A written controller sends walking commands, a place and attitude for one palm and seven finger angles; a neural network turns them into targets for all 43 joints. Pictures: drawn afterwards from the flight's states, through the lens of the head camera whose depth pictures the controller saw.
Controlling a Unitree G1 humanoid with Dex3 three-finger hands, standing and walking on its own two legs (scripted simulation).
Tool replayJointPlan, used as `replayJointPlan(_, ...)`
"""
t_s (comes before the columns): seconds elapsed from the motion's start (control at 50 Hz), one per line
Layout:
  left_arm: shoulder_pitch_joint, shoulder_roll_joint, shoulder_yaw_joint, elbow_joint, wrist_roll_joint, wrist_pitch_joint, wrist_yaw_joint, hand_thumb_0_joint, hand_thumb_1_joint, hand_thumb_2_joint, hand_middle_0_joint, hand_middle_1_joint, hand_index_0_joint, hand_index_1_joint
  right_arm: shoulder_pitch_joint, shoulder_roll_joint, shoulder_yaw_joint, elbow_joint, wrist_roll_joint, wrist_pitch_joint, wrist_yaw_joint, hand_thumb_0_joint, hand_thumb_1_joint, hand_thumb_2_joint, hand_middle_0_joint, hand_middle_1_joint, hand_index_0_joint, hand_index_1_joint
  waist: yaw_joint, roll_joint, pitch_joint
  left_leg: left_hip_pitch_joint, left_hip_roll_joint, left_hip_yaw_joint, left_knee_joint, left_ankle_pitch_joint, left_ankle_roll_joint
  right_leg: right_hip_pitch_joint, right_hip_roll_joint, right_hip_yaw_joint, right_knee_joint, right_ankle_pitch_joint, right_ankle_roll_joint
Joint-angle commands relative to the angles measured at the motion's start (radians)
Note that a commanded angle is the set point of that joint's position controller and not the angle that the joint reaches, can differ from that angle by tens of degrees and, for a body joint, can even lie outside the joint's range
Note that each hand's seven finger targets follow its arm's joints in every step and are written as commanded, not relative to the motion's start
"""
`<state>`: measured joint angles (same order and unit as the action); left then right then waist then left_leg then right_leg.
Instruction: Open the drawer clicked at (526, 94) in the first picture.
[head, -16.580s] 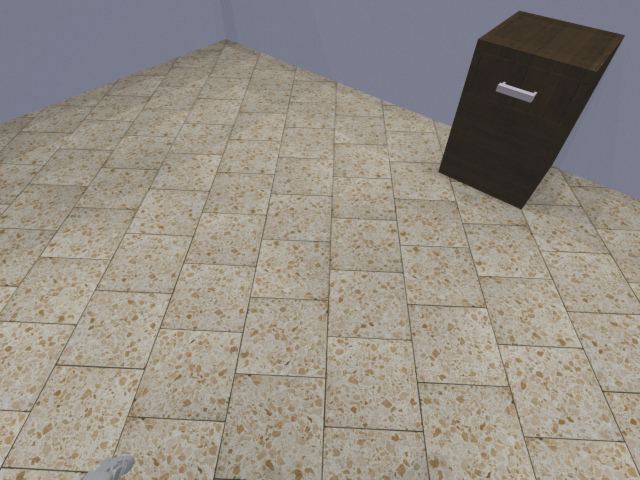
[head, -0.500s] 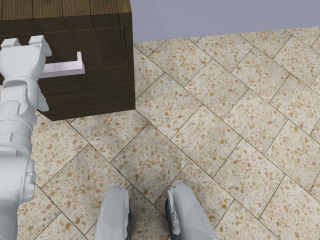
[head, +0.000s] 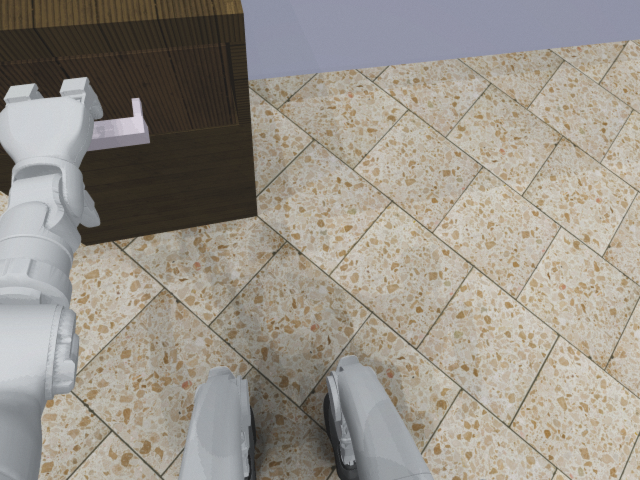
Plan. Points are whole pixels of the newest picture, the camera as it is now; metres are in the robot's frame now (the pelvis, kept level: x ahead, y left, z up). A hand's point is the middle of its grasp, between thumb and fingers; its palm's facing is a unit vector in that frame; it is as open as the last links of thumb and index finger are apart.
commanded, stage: lower the fingers behind the handle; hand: left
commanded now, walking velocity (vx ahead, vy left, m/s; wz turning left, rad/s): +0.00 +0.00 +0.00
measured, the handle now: (89, 123) +0.59 +0.26 -0.08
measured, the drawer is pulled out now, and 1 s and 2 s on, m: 0.00 0.00 0.00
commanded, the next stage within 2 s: close the thumb around the handle in 1.28 s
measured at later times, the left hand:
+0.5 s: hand (92, 161) +0.53 +0.25 -0.09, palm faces -0.12 -0.03 -0.99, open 13.8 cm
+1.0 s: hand (97, 163) +0.54 +0.26 -0.10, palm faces -0.05 -0.03 -1.00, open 13.8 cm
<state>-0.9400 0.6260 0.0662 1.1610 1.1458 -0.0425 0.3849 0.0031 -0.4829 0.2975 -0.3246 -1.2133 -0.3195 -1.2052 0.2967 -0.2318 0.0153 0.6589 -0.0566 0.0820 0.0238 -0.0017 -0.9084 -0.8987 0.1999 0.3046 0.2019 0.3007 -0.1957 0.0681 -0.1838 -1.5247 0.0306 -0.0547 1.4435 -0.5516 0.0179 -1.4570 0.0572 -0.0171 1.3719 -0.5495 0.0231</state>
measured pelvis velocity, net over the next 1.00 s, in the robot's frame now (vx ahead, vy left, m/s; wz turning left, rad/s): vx -0.01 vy -0.01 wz -0.02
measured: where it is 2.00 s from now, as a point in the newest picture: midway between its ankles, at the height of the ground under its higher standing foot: (294, 458)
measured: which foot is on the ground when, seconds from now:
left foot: down 0.00-1.00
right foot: down 0.00-1.00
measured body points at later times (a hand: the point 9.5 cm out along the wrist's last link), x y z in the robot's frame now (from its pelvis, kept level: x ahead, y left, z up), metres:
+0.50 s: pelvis +0.00 -0.01 -0.03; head +0.21 +0.02 +0.37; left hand +0.53 +0.25 -0.03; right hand +0.02 -0.27 -0.15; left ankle +0.04 +0.11 -0.58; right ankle +0.04 -0.14 -0.58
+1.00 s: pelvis -0.01 -0.01 -0.05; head +0.21 +0.03 +0.34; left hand +0.53 +0.25 -0.05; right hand +0.02 -0.27 -0.18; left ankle +0.04 +0.11 -0.58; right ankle +0.04 -0.14 -0.58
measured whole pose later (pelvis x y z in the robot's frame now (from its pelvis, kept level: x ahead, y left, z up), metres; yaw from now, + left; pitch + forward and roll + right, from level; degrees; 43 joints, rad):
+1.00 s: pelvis -0.01 -0.01 -0.05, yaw -1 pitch +39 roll -6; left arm -0.98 0.65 0.09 1.12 1.17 -0.05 0.42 0.00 -0.48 0.30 -0.30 -1.21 -0.32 -1.20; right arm 0.24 -0.22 0.02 0.67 -0.07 0.07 0.05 0.00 -0.91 -0.90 0.20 0.30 0.20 0.30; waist -0.19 0.07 -0.20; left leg -1.72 0.04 -0.08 1.66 -0.62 0.01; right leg -1.65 0.07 -0.04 1.58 -0.62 0.01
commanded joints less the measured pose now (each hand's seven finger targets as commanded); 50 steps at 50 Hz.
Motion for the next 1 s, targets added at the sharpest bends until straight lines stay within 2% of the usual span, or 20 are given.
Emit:
replayJointPlan(0.0, -0.459, 0.194, 0.016, -0.303, 0.011, -0.089, 0.043, 0.0, -0.5, 0.3, -0.3, -1.2, -0.3, -1.2, 0.206, -0.184, -0.09, 0.007, -0.013, -0.022, -0.021, 0.0, -0.9, -0.9, 0.2, 0.3, 0.2, 0.3, -0.027, 0.215, -0.675, 0.618, 0.008, -0.022, -0.108, 0.412, 0.026, 0.172, 0.012, -0.052, -0.122, 0.255, -0.066)
replayJointPlan(0.08, -0.44, 0.197, 0.028, -0.192, 0.021, -0.072, 0.091, 0.0, -0.5, 0.3, -0.3, -1.2, -0.3, -1.2, 0.207, -0.19, -0.08, 0.022, -0.019, -0.014, -0.019, 0.0, -0.9, -0.9, 0.2, 0.3, 0.2, 0.3, -0.04, 0.168, -0.538, 0.482, 0.004, -0.016, -0.084, 0.319, 0.029, 0.096, 0.017, -0.061, -0.105, 0.192, -0.068)
replayJointPlan(0.12, -0.432, 0.231, 0.057, -0.173, 0.032, -0.05, 0.117, 0.0, -0.5, 0.3, -0.3, -1.2, -0.3, -1.2, 0.208, -0.195, -0.074, 0.015, -0.02, -0.011, -0.013, 0.0, -0.9, -0.9, 0.2, 0.3, 0.2, 0.3, -0.019, 0.199, -0.564, 0.489, 0.001, -0.018, -0.089, 0.337, 0.023, 0.1, 0.016, -0.065, -0.087, 0.198, -0.071)
replayJointPlan(0.2, -0.437, 0.236, 0.062, -0.166, 0.04, 0.001, 0.129, 0.0, -0.5, 0.3, -0.3, -1.2, -0.3, -1.2, 0.204, -0.192, -0.071, 0.011, -0.02, -0.009, -0.001, 0.0, -0.9, -0.9, 0.2, 0.3, 0.2, 0.3, -0.013, 0.226, -0.624, 0.52, 0.007, -0.018, -0.074, 0.411, 0.02, 0.13, 0.015, -0.069, -0.067, 0.255, -0.071)
replayJointPlan(0.24, -0.41, 0.264, 0.079, -0.165, 0.035, 0.022, 0.119, 0.0, -0.5, 0.3, -0.3, -1.2, -0.3, -1.2, 0.207, -0.199, -0.07, 0.002, -0.017, -0.006, 0.003, 0.0, -0.9, -0.9, 0.2, 0.3, 0.2, 0.3, -0.004, 0.198, -0.662, 0.511, 0.005, -0.013, -0.067, 0.417, 0.023, 0.172, 0.019, -0.066, -0.067, 0.277, -0.068)
replayJointPlan(0.3, -0.441, 0.242, 0.04, -0.125, 0.03, 0.053, 0.092, 0.0, -0.5, 0.3, -0.3, -1.2, -0.3, -1.2, 0.204, -0.195, -0.063, 0.005, -0.008, -0.009, 0.002, 0.0, -0.9, -0.9, 0.2, 0.3, 0.2, 0.3, -0.038, 0.143, -0.609, 0.421, 0.001, -0.002, -0.055, 0.341, 0.036, 0.183, 0.018, -0.06, -0.075, 0.259, -0.06)
replayJointPlan(0.32, -0.444, 0.265, 0.046, -0.13, 0.032, 0.055, 0.084, 0.0, -0.5, 0.3, -0.3, -1.2, -0.3, -1.2, 0.206, -0.201, -0.06, 0.003, -0.006, -0.009, 0.0, 0.0, -0.9, -0.9, 0.2, 0.3, 0.2, 0.3, -0.032, 0.153, -0.602, 0.402, -0.001, 0.001, -0.052, 0.319, 0.036, 0.181, 0.018, -0.059, -0.072, 0.245, -0.06)
replayJointPlan(0.42, -0.457, 0.269, 0.042, -0.219, 0.018, -0.012, 0.033, 0.0, -0.5, 0.3, -0.3, -1.2, -0.3, -1.2, 0.198, -0.188, -0.061, -0.004, -0.007, -0.023, -0.01, 0.0, -0.9, -0.9, 0.2, 0.3, 0.2, 0.3, -0.035, 0.179, -0.64, 0.4, 0.0, 0.006, -0.025, 0.303, 0.04, 0.177, 0.02, -0.044, -0.059, 0.239, -0.059)
replayJointPlan(0.44, -0.42, 0.275, 0.057, -0.213, 0.016, -0.027, 0.029, 0.0, -0.5, 0.3, -0.3, -1.2, -0.3, -1.2, 0.197, -0.187, -0.061, -0.005, -0.008, -0.023, -0.01, 0.0, -0.9, -0.9, 0.2, 0.3, 0.2, 0.3, -0.022, 0.171, -0.63, 0.388, -0.002, 0.008, -0.02, 0.303, 0.04, 0.177, 0.02, -0.045, -0.053, 0.236, -0.062)
replayJointPlan(0.52, -0.411, 0.29, 0.079, -0.232, 0.036, -0.078, 0.05, 0.0, -0.5, 0.3, -0.3, -1.2, -0.3, -1.2, 0.194, -0.184, -0.062, 0.0, -0.017, -0.022, -0.013, 0.0, -0.9, -0.9, 0.2, 0.3, 0.2, 0.3, -0.014, 0.196, -0.621, 0.382, 0.003, 0.0, 0.008, 0.329, 0.035, 0.116, 0.021, -0.049, -0.016, 0.23, -0.066)
replayJointPlan(0.54, -0.393, 0.262, 0.068, -0.221, 0.036, -0.08, 0.059, 0.0, -0.5, 0.3, -0.3, -1.2, -0.3, -1.2, 0.189, -0.182, -0.065, 0.0, -0.019, -0.022, -0.01, 0.0, -0.9, -0.9, 0.2, 0.3, 0.2, 0.3, -0.014, 0.203, -0.601, 0.378, 0.004, 0.002, 0.015, 0.328, 0.034, 0.093, 0.021, -0.052, -0.011, 0.226, -0.068)
replayJointPlan(0.56, -0.393, 0.269, 0.08, -0.227, 0.032, -0.082, 0.072, 0.0, -0.5, 0.3, -0.3, -1.2, -0.3, -1.2, 0.191, -0.183, -0.065, 0.002, -0.02, -0.022, -0.008, 0.0, -0.9, -0.9, 0.2, 0.3, 0.2, 0.3, -0.015, 0.185, -0.605, 0.367, 0.005, 0.004, 0.022, 0.333, 0.035, 0.104, 0.021, -0.052, -0.007, 0.236, -0.065)
replayJointPlan(0.58, -0.373, 0.305, 0.114, -0.23, 0.033, -0.083, 0.083, 0.0, -0.5, 0.3, -0.3, -1.2, -0.3, -1.2, 0.194, -0.188, -0.065, 0.0, -0.023, -0.018, -0.006, 0.0, -0.9, -0.9, 0.2, 0.3, 0.2, 0.3, 0.001, 0.182, -0.626, 0.368, 0.005, 0.004, 0.026, 0.353, 0.032, 0.12, 0.02, -0.053, 0.003, 0.256, -0.066)
replayJointPlan(0.6, -0.361, 0.298, 0.118, -0.226, 0.031, -0.08, 0.091, 0.0, -0.5, 0.3, -0.3, -1.2, -0.3, -1.2, 0.187, -0.185, -0.065, -0.002, -0.024, -0.014, -0.003, 0.0, -0.9, -0.9, 0.2, 0.3, 0.2, 0.3, 0.01, 0.199, -0.638, 0.387, 0.006, 0.001, 0.022, 0.376, 0.028, 0.116, 0.019, -0.055, 0.011, 0.265, -0.068)
replayJointPlan(0.66, -0.363, 0.249, 0.095, -0.22, 0.029, -0.061, 0.116, 0.0, -0.5, 0.3, -0.3, -1.2, -0.3, -1.2, 0.192, -0.187, -0.073, 0.002, -0.024, -0.011, 0.007, 0.0, -0.9, -0.9, 0.2, 0.3, 0.2, 0.3, -0.002, 0.188, -0.659, 0.391, 0.007, -0.003, 0.034, 0.383, 0.027, 0.105, 0.02, -0.062, 0.019, 0.271, -0.066)
replayJointPlan(0.76, -0.402, 0.268, 0.095, -0.241, 0.034, -0.029, 0.121, 0.0, -0.5, 0.3, -0.3, -1.2, -0.3, -1.2, 0.196, -0.19, -0.077, 0.017, -0.022, -0.013, 0.013, 0.0, -0.9, -0.9, 0.2, 0.3, 0.2, 0.3, -0.007, 0.192, -0.72, 0.399, 0.006, -0.002, 0.049, 0.392, 0.028, 0.132, 0.019, -0.06, 0.031, 0.302, -0.063)
replayJointPlan(0.82, -0.398, 0.238, 0.069, -0.189, 0.023, -0.004, 0.102, 0.0, -0.5, 0.3, -0.3, -1.2, -0.3, -1.2, 0.194, -0.192, -0.073, 0.02, -0.019, -0.015, 0.015, 0.0, -0.9, -0.9, 0.2, 0.3, 0.2, 0.3, -0.023, 0.172, -0.65, 0.357, 0.006, -0.004, 0.048, 0.349, 0.03, 0.103, 0.018, -0.066, 0.029, 0.27, -0.06)
replayJointPlan(0.84, -0.401, 0.268, 0.085, -0.199, 0.025, -0.002, 0.098, 0.0, -0.5, 0.3, -0.3, -1.2, -0.3, -1.2, 0.193, -0.195, -0.07, 0.02, -0.019, -0.013, 0.014, 0.0, -0.9, -0.9, 0.2, 0.3, 0.2, 0.3, -0.015, 0.173, -0.655, 0.351, 0.006, -0.003, 0.05, 0.34, 0.029, 0.105, 0.018, -0.067, 0.034, 0.264, -0.062)
replayJointPlan(0.94, -0.386, 0.295, 0.085, -0.197, 0.022, 0.004, 0.059, 0.0, -0.5, 0.3, -0.3, -1.2, -0.3, -1.2, 0.186, -0.19, -0.059, 0.004, -0.013, -0.012, 0.011, 0.0, -0.9, -0.9, 0.2, 0.3, 0.2, 0.3, -0.008, 0.161, -0.644, 0.297, -0.001, 0.009, 0.055, 0.309, 0.035, 0.146, 0.02, -0.057, 0.034, 0.268, -0.061)
replayJointPlan(0.98, -0.365, 0.272, 0.067, -0.183, 0.021, 0.0, 0.045, 0.0, -0.5, 0.3, -0.3, -1.2, -0.3, -1.2, 0.178, -0.189, -0.058, -0.004, -0.01, -0.01, 0.008, 0.0, -0.9, -0.9, 0.2, 0.3, 0.2, 0.3, -0.014, 0.145, -0.613, 0.28, -0.002, 0.009, 0.057, 0.287, 0.037, 0.122, 0.023, -0.057, 0.031, 0.244, -0.061)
